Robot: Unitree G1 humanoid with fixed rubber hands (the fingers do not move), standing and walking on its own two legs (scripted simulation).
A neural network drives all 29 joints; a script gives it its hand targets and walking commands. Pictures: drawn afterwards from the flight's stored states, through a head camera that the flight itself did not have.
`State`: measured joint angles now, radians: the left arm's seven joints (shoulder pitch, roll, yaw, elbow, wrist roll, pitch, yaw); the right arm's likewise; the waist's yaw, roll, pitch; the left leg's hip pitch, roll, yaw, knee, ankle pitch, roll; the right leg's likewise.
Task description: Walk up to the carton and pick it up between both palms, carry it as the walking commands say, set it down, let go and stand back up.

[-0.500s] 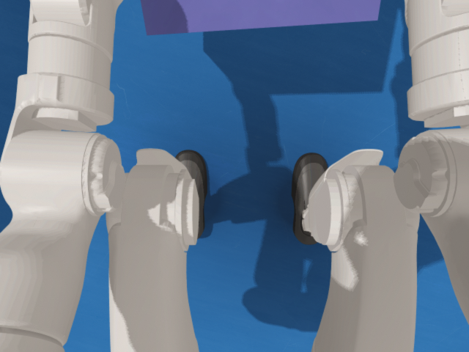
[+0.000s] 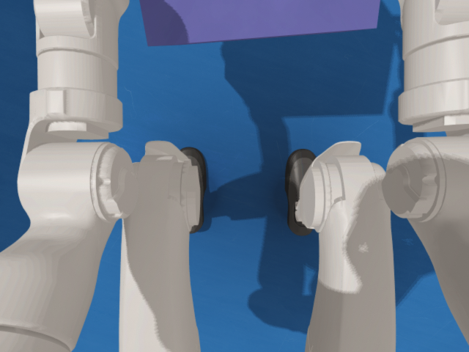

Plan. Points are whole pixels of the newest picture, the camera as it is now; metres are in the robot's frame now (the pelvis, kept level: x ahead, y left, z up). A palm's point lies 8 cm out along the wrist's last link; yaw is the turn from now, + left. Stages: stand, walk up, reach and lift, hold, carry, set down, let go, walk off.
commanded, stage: reach and lift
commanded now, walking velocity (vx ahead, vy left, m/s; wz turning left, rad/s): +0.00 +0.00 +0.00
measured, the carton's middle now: out of the picture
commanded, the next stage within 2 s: none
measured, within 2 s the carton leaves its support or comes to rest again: neither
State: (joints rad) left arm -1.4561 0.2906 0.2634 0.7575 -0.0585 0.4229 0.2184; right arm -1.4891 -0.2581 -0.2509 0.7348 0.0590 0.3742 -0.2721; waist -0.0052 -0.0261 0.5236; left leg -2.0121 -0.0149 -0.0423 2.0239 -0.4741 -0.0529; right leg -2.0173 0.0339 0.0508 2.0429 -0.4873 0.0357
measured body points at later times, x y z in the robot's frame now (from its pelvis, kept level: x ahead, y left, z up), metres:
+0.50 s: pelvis -0.01 +0.00 +0.05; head +0.33 +0.01 +0.33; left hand +0.55 +0.17 -0.06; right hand +0.57 -0.17 -0.03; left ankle +0.16 +0.14 -0.38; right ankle +0.15 -0.13 -0.38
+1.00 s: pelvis -0.01 +0.00 +0.10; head +0.32 -0.01 +0.40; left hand +0.54 +0.17 +0.01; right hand +0.55 -0.17 +0.03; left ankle +0.16 +0.13 -0.38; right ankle +0.15 -0.13 -0.38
